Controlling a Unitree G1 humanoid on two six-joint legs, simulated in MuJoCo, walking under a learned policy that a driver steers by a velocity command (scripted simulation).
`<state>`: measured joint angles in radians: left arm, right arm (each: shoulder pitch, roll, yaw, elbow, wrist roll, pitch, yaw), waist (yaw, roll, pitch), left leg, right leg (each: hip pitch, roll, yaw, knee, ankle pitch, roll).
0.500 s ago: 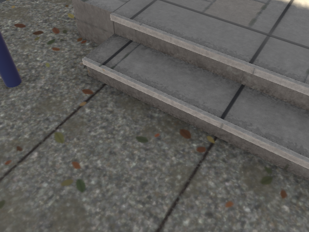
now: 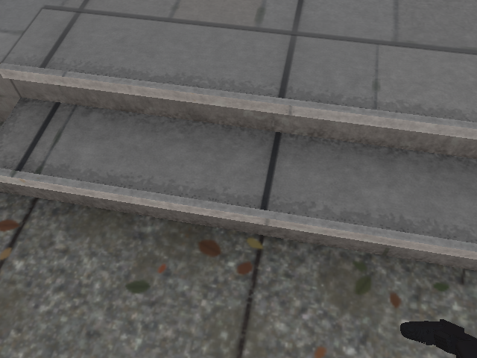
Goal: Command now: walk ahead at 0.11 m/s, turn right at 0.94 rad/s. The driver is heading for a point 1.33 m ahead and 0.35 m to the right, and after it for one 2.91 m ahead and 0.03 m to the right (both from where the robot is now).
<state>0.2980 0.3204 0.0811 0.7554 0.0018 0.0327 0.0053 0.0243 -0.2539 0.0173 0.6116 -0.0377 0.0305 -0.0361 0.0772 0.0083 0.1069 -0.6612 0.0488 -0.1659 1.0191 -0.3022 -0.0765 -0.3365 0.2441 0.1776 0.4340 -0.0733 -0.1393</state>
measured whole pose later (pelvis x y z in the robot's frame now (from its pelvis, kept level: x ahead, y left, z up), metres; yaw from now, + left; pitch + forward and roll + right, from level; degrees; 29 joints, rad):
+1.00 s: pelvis +0.14 +0.01 +0.01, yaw -39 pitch +1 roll +0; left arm 0.41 0.28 0.02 0.82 0.02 -0.05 -0.02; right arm 0.24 -0.32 -0.07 0.75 -0.03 0.01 0.06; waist 0.02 0.04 -0.04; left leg -0.68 0.08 0.01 0.92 -0.09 -0.02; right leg 0.07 0.06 0.03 0.16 -0.26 -0.07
